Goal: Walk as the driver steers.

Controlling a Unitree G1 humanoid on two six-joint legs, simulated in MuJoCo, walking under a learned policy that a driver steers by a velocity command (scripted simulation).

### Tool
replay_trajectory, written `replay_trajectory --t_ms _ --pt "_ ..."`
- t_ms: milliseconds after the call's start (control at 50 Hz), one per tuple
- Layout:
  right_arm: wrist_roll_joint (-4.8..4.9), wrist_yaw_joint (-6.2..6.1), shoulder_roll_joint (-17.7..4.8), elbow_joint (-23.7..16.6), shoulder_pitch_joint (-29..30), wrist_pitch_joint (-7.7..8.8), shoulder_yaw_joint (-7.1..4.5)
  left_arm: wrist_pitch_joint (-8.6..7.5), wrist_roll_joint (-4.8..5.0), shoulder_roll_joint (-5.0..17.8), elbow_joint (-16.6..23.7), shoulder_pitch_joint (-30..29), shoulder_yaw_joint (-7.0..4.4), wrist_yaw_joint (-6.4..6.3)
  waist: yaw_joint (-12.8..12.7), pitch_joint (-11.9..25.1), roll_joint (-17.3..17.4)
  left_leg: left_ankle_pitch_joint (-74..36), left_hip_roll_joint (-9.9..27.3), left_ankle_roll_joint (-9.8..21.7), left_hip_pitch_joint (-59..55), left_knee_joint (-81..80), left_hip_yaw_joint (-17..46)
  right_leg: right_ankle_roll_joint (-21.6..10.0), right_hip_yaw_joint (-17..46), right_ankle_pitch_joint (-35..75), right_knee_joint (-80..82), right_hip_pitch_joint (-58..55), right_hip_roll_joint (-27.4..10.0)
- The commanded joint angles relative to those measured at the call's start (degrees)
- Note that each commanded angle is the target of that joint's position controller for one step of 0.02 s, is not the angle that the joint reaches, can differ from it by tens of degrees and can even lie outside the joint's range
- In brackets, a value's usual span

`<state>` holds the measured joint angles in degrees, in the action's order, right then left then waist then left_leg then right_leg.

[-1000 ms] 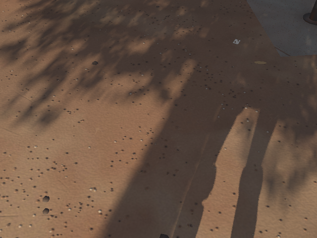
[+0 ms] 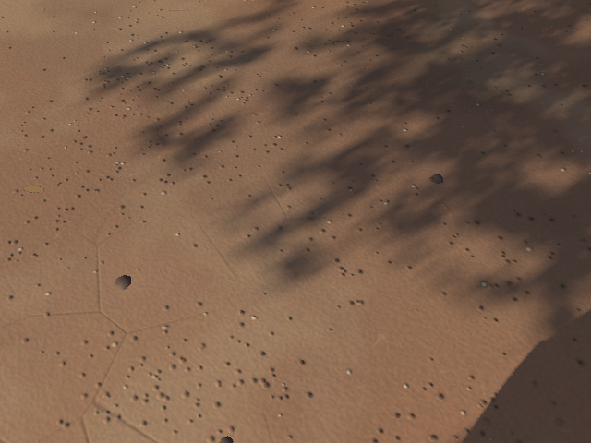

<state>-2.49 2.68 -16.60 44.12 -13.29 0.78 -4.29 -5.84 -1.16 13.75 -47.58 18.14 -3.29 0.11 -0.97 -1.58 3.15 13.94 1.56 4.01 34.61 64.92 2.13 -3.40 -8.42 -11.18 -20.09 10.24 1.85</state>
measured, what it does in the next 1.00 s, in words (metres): walks ahead: left foot, then right foot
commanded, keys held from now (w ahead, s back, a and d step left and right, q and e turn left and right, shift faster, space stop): w+q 0.12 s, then w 0.88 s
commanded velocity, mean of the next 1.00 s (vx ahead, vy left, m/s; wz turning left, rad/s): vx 0.50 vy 0.00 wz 0.21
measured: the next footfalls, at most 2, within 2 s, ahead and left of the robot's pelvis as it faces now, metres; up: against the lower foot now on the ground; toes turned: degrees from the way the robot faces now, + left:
left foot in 0.30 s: +0.30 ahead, +0.14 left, +0.00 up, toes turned +12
right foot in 0.84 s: +0.64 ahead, +0.01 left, +0.00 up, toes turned +6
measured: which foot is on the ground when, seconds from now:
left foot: up 0.00-0.28, down 0.30-0.86, up 0.88-1.00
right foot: down 0.00-0.30, up 0.32-0.82, down 0.84-1.00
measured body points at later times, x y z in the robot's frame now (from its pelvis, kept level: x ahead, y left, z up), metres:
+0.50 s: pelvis +0.27 +0.07 +0.00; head +0.29 +0.09 +0.45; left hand +0.29 +0.34 -0.14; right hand +0.37 -0.18 -0.13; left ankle +0.26 +0.13 -0.74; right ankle +0.29 -0.08 -0.66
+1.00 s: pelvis +0.55 +0.06 +0.00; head +0.58 +0.05 +0.45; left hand +0.58 +0.33 -0.13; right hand +0.63 -0.19 -0.15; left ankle +0.47 +0.18 -0.66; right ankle +0.60 +0.00 -0.74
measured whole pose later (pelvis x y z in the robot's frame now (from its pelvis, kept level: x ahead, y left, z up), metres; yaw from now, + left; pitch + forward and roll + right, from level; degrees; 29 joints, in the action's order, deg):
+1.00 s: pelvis +0.55 +0.06 +0.00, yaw +10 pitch -1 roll +0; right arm -1.7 0.8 -13.9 54.5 -17.3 3.8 -2.3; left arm -4.1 -1.0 13.1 -52.2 14.8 -2.9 0.8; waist 0.6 -3.0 1.8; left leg 16.9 1.7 4.7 23.9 65.2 0.6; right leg -5.3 -6.1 -10.0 -24.4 14.2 2.8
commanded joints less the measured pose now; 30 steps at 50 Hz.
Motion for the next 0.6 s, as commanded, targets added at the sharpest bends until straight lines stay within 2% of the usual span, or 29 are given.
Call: replay_trajectory --t_ms 20,80,120,160,200,240,260,280,300,320,340,360,380,400,420,460,520,600 --pt "-0.03 0.93 0.0 -4.1 1.0 -0.1 0.49 -1.39 0.1 4.4 2.0 1.1 -0.65 0.24 1.3 -0.7 -6.7 -5.8 2.8 -0.6 7.0 -2.1 1.6 -6.8 10.2 11.5 12.2 -2.7 -16.8" --pt "0.39 1.5 1.0 -5.9 6.9 0.28 1.28 -1.17 0.09 4.8 1.0 2.6 -0.58 0.29 0.4 -1.7 -6.8 -13.0 2.5 -0.7 5.7 -11.9 -1.3 -5.3 3.7 16.0 11.5 -3.2 -14.9" --pt "0.45 2.02 1.4 -7.4 11.6 0.49 1.76 -0.97 0.15 5.7 0.3 4.1 -0.68 0.01 -0.9 -2.5 -7.0 -15.0 2.2 -0.2 3.3 -18.7 -4.2 -4.6 1.1 17.3 11.3 -3.9 -14.9" --pt "0.35 2.21 1.7 -8.5 14.9 0.58 2.1 -0.55 0.07 6.5 -1.0 6.8 -0.68 -0.29 -2.1 -3.5 -7.0 -12.8 1.5 0.5 1.1 -24.0 -5.8 -4.5 0.4 18.5 11.1 -5.9 -15.8" --pt "0.0 1.88 1.4 -8.9 16.2 0.68 2.15 0.23 -0.04 7.2 -2.6 9.2 -0.68 -0.56 -2.5 -4.1 -7.1 -8.1 0.1 1.8 -0.4 -27.9 -7.1 -4.7 0.0 22.8 9.4 -10.0 -17.0" --pt "-0.48 1.13 0.8 -8.1 14.2 0.95 1.87 1.1 -0.04 8.5 -4.0 10.3 -0.68 -0.79 -1.1 -2.4 -8.1 -2.1 -3.1 3.8 -5.9 -30.8 -8.9 -4.4 -1.3 39.3 2.9 -13.4 -17.7" --pt "-0.64 0.74 0.0 -6.6 9.7 1.33 1.44 1.58 -0.07 9.3 -4.6 10.5 -0.7 -0.86 1.0 0.3 -8.6 -0.4 -5.2 5.0 -11.6 -32.9 -9.3 -4.1 -2.2 47.2 -4.0 -14.3 -17.7" --pt "-1.07 0.22 -1.2 -3.4 0.9 2.03 0.75 2.05 0.25 9.4 -4.8 10.3 -0.48 -0.95 5.0 5.3 -7.2 -3.0 -7.1 6.4 -23.2 -37.5 -9.5 -3.1 -4.4 47.2 -14.7 -11.5 -16.3" --pt "-2.0 -0.62 -4.7 -0.6 -8.8 2.47 -0.49 1.96 0.53 8.0 -3.3 9.6 0.12 -0.95 9.0 12.0 -4.5 -0.4 0.3 8.8 -39.5 -37.2 -0.4 -2.0 -4.4 31.8 -28.9 0.0 -15.0" --pt "-1.73 -1.51 -11.1 -0.1 -12.1 2.54 -1.82 1.6 1.67 0.9 0.3 12.7 1.87 0.41 6.9 20.0 10.0 -0.6 20.4 16.5 -59.1 -39.9 29.5 1.1 -4.4 -15.2 -50.5 24.4 -5.6" --pt "0.49 -2.28 -11.1 -0.1 -15.1 1.81 -2.21 1.68 1.25 7.5 0.5 7.5 -0.14 0.03 9.5 21.8 3.8 -7.1 22.2 17.8 -57.3 -45.4 37.7 1.2 5.4 -19.1 -58.6 29.6 -2.6" --pt "1.08 -2.68 -9.4 1.0 -10.6 1.86 -1.76 1.31 1.57 7.3 2.2 2.0 -0.23 0.12 7.5 12.9 1.4 -14.3 18.8 15.6 -51.2 -45.5 25.8 0.4 8.3 -12.7 -57.8 33.1 -5.9" --pt "1.33 -2.55 -6.2 1.3 -7.3 2.33 -0.97 0.76 1.56 5.8 2.1 0.9 0.34 0.26 5.2 7.6 -0.6 -19.7 16.2 13.5 -42.4 -47.0 19.6 0.2 8.6 -9.1 -53.1 30.6 -7.4" --pt "1.38 -2.43 -4.0 1.5 -4.8 2.77 -0.33 1.16 0.86 5.2 1.1 1.5 0.29 0.39 2.7 4.6 -2.1 -21.7 13.4 11.0 -36.5 -48.8 15.0 0.4 8.8 -7.7 -48.9 27.2 -8.6" --pt "1.66 -2.37 -2.2 1.7 -3.0 3.13 0.29 2.19 -0.18 4.6 0.1 3.8 0.37 0.59 0.4 3.4 -1.3 -22.3 11.2 9.6 -31.7 -50.6 11.5 1.0 8.9 -7.2 -46.5 23.3 -9.0" --pt "1.83 -2.16 -1.4 2.7 -3.7 4.11 0.67 3.7 -0.94 3.3 -0.9 5.3 0.33 1.27 -0.9 3.1 -0.9 -23.4 9.8 9.6 -28.5 -53.2 9.0 1.6 8.1 -6.2 -44.4 20.5 -8.4" --pt "2.25 -2.11 -2.9 4.8 -6.3 4.74 0.33 4.25 -1.21 2.7 0.8 -0.5 0.24 1.92 -0.6 -0.6 -0.4 -20.7 8.8 9.9 -26.9 -57.1 6.3 2.7 7.3 -0.1 -39.4 25.0 -9.2" --pt "2.13 -2.0 -2.5 7.0 -9.8 4.81 0.66 4.03 -0.69 2.5 3.4 -9.8 0.6 2.0 1.5 -3.0 -0.1 -21.5 7.5 8.7 -29.0 -58.2 3.4 3.2 6.4 8.8 -28.1 27.8 -9.0"
Velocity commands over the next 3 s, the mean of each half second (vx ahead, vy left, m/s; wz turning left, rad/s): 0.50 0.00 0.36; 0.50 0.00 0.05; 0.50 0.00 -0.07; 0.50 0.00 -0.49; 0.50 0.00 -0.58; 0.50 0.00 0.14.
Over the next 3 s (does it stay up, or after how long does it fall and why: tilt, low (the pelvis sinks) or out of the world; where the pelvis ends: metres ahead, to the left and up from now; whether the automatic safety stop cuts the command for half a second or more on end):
stays up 1.56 -0.05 -0.01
